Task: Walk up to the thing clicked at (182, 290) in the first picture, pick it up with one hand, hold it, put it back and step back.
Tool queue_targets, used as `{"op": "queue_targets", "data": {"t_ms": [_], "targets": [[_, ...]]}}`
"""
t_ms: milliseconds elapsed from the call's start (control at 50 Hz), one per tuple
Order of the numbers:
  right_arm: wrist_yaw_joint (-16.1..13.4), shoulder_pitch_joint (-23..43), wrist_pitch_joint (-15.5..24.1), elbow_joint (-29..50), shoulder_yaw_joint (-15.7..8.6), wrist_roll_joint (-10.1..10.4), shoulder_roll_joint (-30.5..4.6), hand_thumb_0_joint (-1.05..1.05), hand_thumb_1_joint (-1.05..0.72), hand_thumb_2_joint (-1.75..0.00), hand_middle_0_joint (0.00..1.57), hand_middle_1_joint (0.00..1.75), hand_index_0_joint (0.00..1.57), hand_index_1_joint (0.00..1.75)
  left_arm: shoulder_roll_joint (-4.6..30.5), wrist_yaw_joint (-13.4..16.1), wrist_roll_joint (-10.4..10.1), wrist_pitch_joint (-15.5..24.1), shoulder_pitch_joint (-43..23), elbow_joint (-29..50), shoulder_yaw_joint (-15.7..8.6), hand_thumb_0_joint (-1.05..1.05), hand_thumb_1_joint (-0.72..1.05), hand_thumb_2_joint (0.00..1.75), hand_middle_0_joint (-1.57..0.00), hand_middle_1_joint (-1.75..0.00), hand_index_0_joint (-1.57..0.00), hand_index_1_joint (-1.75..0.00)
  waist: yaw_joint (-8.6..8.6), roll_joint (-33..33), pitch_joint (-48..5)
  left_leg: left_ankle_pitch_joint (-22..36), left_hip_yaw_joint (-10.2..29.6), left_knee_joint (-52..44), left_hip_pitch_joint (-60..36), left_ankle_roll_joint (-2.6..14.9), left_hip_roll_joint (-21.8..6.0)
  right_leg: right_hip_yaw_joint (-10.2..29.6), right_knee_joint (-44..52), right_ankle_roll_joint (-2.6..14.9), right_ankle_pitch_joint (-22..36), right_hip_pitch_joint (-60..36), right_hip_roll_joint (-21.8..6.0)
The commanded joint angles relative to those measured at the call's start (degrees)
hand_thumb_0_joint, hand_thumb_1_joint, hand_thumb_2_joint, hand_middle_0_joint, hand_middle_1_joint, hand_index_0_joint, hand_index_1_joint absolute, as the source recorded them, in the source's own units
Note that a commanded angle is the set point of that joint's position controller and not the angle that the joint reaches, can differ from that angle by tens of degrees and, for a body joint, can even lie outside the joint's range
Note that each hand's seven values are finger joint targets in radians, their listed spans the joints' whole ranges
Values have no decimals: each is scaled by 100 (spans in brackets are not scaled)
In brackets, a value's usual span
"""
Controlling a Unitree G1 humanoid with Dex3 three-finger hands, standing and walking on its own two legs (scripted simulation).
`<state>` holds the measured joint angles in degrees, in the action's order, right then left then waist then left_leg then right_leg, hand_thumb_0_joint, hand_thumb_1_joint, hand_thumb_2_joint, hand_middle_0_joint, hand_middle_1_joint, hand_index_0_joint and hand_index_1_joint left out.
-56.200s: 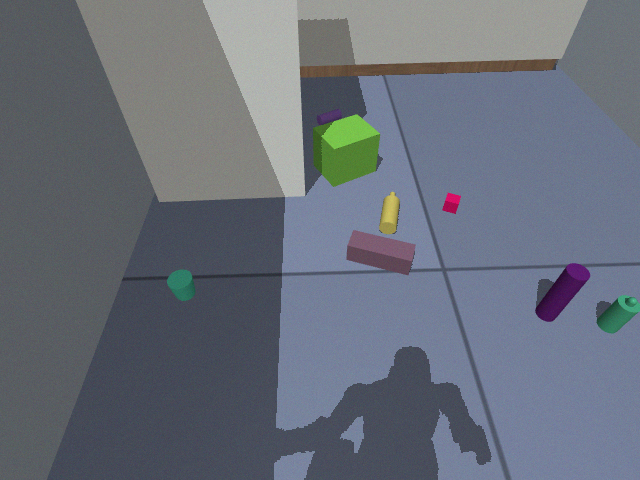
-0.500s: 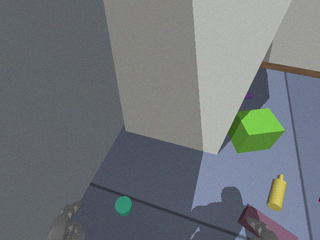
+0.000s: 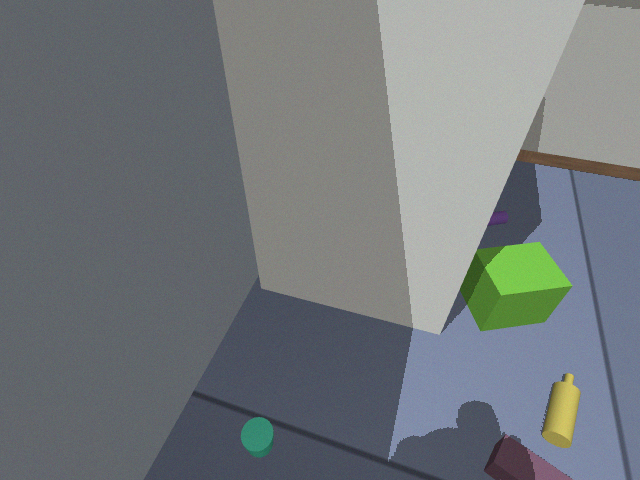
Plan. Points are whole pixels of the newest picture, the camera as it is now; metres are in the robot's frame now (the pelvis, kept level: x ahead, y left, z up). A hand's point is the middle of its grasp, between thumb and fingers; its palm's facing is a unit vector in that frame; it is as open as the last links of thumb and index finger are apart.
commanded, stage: stand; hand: left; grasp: from above
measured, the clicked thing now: (258, 439) +0.41 +0.19 -0.73
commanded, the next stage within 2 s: step back in 1.88 s
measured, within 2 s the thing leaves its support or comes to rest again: neither
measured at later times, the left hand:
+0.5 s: hand out of the picture +0.05 +0.23 -0.16, palm faces +0.03 -0.94 -0.33, open 7.4 cm
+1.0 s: hand out of the picture +0.08 +0.23 -0.15, palm faces +0.03 -0.94 -0.34, open 7.4 cm
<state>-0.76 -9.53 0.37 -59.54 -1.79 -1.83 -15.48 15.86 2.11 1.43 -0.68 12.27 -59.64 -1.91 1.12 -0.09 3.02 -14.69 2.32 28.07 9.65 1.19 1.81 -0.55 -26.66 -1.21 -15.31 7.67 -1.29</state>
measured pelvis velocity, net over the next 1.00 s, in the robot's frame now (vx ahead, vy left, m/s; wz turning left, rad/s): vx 0.01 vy -0.01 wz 0.01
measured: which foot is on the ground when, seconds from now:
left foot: down 0.00-1.00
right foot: down 0.00-1.00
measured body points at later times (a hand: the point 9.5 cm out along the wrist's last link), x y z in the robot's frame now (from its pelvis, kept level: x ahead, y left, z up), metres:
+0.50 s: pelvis +0.00 -0.01 +0.01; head +0.00 -0.01 +0.46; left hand +0.05 +0.28 -0.13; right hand +0.05 -0.30 -0.13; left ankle +0.01 +0.11 -0.74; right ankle -0.01 -0.13 -0.74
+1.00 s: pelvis +0.01 -0.01 +0.01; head +0.01 -0.02 +0.46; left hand +0.07 +0.28 -0.13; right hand +0.08 -0.30 -0.13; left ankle +0.01 +0.11 -0.74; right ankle -0.01 -0.13 -0.74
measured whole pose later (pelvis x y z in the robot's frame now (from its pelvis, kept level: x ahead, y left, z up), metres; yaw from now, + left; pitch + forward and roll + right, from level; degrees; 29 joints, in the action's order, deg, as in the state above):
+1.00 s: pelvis +0.01 -0.01 +0.01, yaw +0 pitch -3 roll +0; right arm -0.5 -6.8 0.4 -65.3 -0.5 -1.1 -18.4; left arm 17.9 1.0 0.8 0.2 6.0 -66.5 -1.9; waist 0.1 -0.7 3.5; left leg -10.5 3.1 19.1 5.3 -0.1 0.7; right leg -1.3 -18.0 -0.1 -11.4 3.4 -0.3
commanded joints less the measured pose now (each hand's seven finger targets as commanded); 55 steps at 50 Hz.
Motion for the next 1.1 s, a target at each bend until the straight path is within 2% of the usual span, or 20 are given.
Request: {"op": "queue_targets", "data": {"t_ms": [0, 160, 380, 440, 620, 680, 720, 880, 920, 980, 1080], "targets": [[-110, 231, 146, 220, -230, 42, -1139, 0, -90, -90, 20, 30, 20, 30, 1085, 41, 23, 176, -277, 185, -232, 0, 90, 90, -20, -30, -20, -30, -49, -5, -77, 775, 671, -878, -122, 110, -620, 435, 732, 190, 621, -23, -424], [-77, 314, 106, -9, -204, 44, -1191, 0, -90, -90, 20, 30, 20, 30, 1137, 7, 23, 180, -395, -129, -216, 0, 90, 90, -20, -30, -20, -30, -32, -30, 153, 190, 726, -1196, 29, 72, -645, 422, 996, 169, 265, -106, -447], [-69, 316, 105, -189, -140, 53, -1246, 0, -90, -90, 20, 30, 20, 30, 1273, -22, -3, 208, -600, -286, -215, 0, 90, 90, -20, -30, -20, -30, -57, -23, -6, 637, 667, -1190, -144, 51, -692, 482, 1158, 179, 521, -241, -528], [-69, 338, 116, -202, -141, 65, -1324, 0, -90, -90, 20, 30, 20, 30, 1291, -20, -8, 220, -667, -288, -213, 0, 90, 90, -20, -30, -20, -30, -59, -13, -109, 984, 650, -1142, -220, 57, -726, 482, 1165, 182, 724, -316, -553], [-77, 318, 122, -289, -92, 75, -1357, 0, -90, -90, 20, 30, 20, 30, 1321, -52, -37, 202, -685, -361, -206, 0, 90, 90, -20, -30, -20, -30, -57, -76, -130, 1042, 624, -1195, -240, 41, -764, 468, 1171, 198, 814, -402, -555], [-85, 359, 129, -275, -94, 81, -1390, 0, -90, -90, 20, 30, 20, 30, 1315, -50, -41, 208, -747, -333, -214, 0, 90, 90, -20, -30, -20, -30, -60, -83, -256, 1339, 614, -1139, -278, 79, -804, 461, 1137, 209, 1081, -494, -578], [-79, 350, 143, -286, -67, 80, -1365, 0, -90, -90, 20, 30, 20, 30, 1301, -58, -42, 204, -745, -358, -202, 0, 90, 90, -20, -30, -20, -30, -63, -44, -218, 1483, 603, -1164, -298, 39, -790, 428, 1110, 193, 1141, -475, -556], [-88, 414, 143, -296, -58, 78, -1433, 0, -90, -90, 20, 30, 20, 30, 1324, -72, -54, 194, -781, -365, -205, 0, 90, 90, -20, -30, -20, -30, -57, -53, -246, 1396, 595, -1187, -309, 43, -808, 440, 1127, 194, 1115, -485, -568], [-79, 476, 146, -250, -79, 86, -1454, 0, -90, -90, 20, 30, 20, 30, 1355, -62, -43, 206, -820, -337, -211, 0, 90, 90, -20, -30, -20, -30, -69, -1, -278, 1584, 591, -1154, -375, 37, -815, 405, 1140, 183, 1172, -448, -559], [-81, 446, 141, -277, -59, 88, -1446, 0, -90, -90, 20, 30, 20, 30, 1361, -70, -59, 201, -833, -346, -209, 0, 90, 90, -20, -30, -20, -30, -85, -39, -272, 1485, 585, -1162, -344, 29, -803, 435, 1136, 187, 1170, -480, -570], [-72, 498, 156, -255, -55, 94, -1462, 0, -90, -90, 20, 30, 20, 30, 1377, -78, -59, 213, -783, -326, -204, 0, 90, 90, -20, -30, -20, -30, -49, -35, -343, 1663, 587, -1157, -405, 41, -824, 409, 1106, 191, 1324, -494, -575]]}}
